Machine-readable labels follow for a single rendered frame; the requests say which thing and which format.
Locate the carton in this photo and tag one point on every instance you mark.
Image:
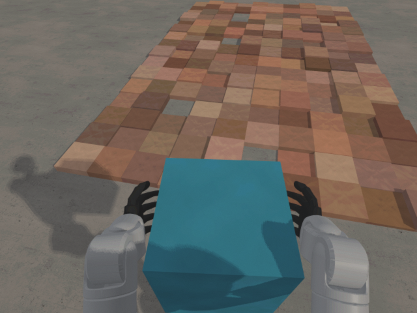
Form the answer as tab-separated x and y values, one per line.
222	238

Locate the robot right hand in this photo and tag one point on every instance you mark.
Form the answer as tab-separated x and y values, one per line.
308	202

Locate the robot left hand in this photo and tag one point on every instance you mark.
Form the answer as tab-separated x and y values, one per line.
135	201

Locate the right robot forearm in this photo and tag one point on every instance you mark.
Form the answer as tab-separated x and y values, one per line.
339	267

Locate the left robot forearm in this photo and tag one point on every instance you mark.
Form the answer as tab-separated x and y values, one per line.
110	269

